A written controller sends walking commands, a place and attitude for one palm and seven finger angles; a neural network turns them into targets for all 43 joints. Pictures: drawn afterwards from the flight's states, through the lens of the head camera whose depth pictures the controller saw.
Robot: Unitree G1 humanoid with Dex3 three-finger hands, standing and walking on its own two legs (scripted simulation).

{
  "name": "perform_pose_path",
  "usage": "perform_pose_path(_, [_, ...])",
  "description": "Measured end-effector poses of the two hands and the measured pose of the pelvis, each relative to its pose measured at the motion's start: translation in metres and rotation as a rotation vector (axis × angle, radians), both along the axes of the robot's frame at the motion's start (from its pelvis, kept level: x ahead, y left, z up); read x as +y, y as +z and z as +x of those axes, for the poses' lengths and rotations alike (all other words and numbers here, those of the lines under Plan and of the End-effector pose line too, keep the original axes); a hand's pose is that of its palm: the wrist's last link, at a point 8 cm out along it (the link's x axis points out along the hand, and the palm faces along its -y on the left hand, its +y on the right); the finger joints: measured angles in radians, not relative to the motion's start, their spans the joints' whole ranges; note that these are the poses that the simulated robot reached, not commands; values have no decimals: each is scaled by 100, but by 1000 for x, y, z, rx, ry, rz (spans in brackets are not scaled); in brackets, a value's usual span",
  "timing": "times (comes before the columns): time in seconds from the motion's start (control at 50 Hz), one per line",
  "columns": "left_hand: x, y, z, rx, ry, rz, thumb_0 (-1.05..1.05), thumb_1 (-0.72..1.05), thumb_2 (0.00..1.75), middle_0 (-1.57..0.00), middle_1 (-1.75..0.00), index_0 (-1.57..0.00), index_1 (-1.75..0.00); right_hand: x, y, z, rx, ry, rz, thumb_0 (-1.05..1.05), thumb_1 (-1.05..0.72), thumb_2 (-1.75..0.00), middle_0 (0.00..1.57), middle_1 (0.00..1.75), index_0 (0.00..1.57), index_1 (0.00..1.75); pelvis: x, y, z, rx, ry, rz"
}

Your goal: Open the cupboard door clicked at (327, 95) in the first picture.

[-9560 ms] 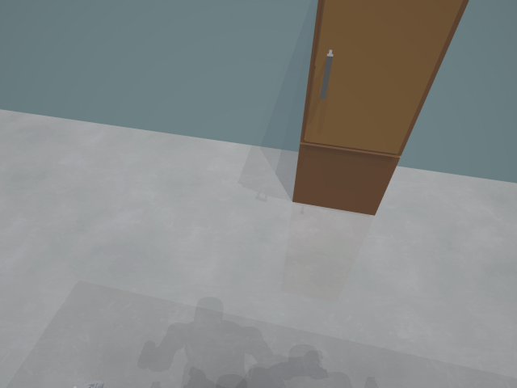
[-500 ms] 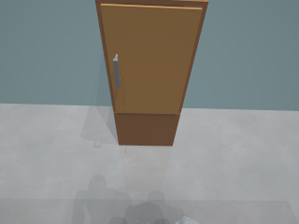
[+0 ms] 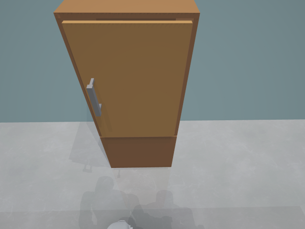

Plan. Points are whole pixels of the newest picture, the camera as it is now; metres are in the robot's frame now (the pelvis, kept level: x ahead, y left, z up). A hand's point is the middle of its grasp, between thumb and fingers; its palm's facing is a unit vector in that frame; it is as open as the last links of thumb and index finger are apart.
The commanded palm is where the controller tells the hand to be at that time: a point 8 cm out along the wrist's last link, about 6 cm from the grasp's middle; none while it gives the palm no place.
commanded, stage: come to a stop and stand still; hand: left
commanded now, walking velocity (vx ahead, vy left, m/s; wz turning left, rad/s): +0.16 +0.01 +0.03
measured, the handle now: (95, 98) +0.58 +0.26 -0.03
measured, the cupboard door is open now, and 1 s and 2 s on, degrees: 0 0 0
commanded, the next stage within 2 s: none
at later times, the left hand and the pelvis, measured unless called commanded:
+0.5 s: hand out of the picture +0.10 +0.20 -0.18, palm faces +0.03 -0.96 -0.27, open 7.3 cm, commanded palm none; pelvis +0.04 -0.01 -0.01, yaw -3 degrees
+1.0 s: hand out of the picture +0.03 +0.16 -0.17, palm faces +0.02 -0.96 -0.27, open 7.3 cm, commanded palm none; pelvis +0.02 -0.03 -0.01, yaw +0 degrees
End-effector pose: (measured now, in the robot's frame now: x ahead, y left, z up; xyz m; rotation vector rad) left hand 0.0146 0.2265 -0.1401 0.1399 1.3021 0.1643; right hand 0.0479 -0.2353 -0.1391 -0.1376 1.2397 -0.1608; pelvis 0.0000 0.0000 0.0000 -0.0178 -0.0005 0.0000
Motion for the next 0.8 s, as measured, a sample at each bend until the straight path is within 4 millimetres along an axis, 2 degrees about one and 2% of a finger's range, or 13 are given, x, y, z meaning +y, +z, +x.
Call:
perform_pose_path(0.08, [1,-13,-4,73,45,-43,-1,92,90,-20,-30,-20,-30,17,4,59,-58,56,-9,0,-92,-90,20,30,19,29,11,-5,30,-8,2,-15])
perform_pose_path(0.14, [5,-27,-2,138,71,-65,0,92,90,-20,-30,-20,-30,34,1,92,-89,82,-23,0,-91,-90,20,30,19,29,22,-13,52,-17,-3,-14])
perform_pose_path(0.18, [6,-29,1,173,73,-68,0,91,90,-20,-30,-20,-30,45,2,105,-86,86,-21,0,-91,-90,20,30,19,29,26,-12,61,-20,-18,5])
perform_pose_path(0.24, [10,-24,12,200,57,-60,0,91,90,-20,-30,-20,-30,56,2,112,-72,72,-8,0,-91,-90,20,30,20,29,28,-8,66,-17,-26,8])
perform_pose_path(0.3, [16,-18,27,187,32,-38,0,91,90,-20,-30,-20,-30,53,5,115,-79,25,-9,-2,-93,-90,20,30,20,30,27,-4,62,-11,-38,3])
perform_pose_path(0.36, [23,-14,45,145,10,-4,0,91,90,-20,-30,-20,-30,38,6,108,-76,1,-23,-2,-93,-90,21,30,20,30,20,-3,55,-9,-49,1])
perform_pose_path(0.42, [26,-11,64,79,-1,33,0,91,90,-20,-30,-20,-30,17,5,93,-57,-11,-35,-2,-93,-90,21,30,20,30,10,-4,48,-11,-50,4])
perform_pose_path(0.52, [12,0,83,-35,-26,87,0,91,90,-20,-30,-20,-30,-20,-9,63,-23,-28,-24,-1,-92,-90,21,30,20,30,-15,-11,36,-16,-42,20])
perform_pose_path(0.56, [1,0,82,-73,-45,111,0,91,90,-20,-30,-20,-30,-35,-21,52,-15,-42,-4,-1,-92,-90,20,30,20,30,-28,-18,34,-14,-41,51])
perform_pose_path(0.6, [-13,5,75,-71,-51,114,0,91,90,-20,-30,-20,-30,-45,-27,39,8,-53,15,0,-91,-90,20,30,20,29,-36,-18,31,-22,-39,47])
perform_pose_path(0.7, [-43,20,56,-21,-56,84,0,91,90,-20,-30,-20,-30,-57,-21,9,68,-66,46,0,-92,-90,20,30,20,29,-47,-1,32,-11,-55,73])
perform_pose_path(0.8, [-47,25,45,5,-26,87,0,92,90,-21,-30,-20,-30,-62,-15,-17,149,-56,43,0,-91,-90,20,30,20,29,-52,6,31,6,-40,86])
